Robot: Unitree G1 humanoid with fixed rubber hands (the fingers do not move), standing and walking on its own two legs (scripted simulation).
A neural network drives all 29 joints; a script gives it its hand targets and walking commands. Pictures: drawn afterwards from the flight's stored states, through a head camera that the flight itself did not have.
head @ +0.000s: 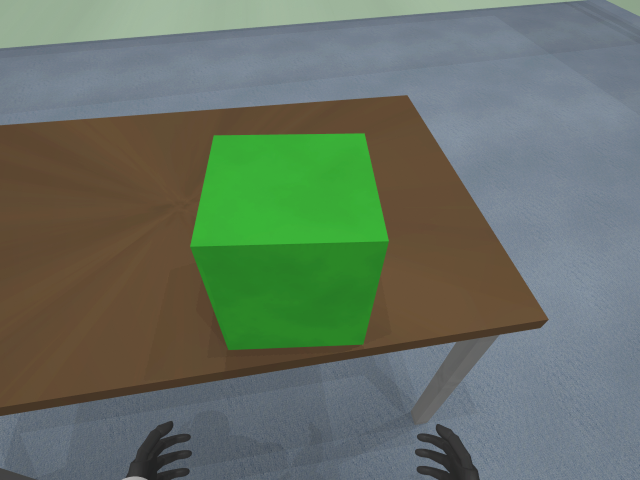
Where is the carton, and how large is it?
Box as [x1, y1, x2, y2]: [190, 133, 388, 349]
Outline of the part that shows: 364,133 214,135 190,247 228,349 363,343 388,242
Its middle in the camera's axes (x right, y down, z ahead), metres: -0.04 +0.00 +0.56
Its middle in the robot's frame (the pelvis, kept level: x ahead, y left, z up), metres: +0.43 +0.06 +0.04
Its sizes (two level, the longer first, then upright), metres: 0.210 0.200 0.250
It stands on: a table, 0.69 m high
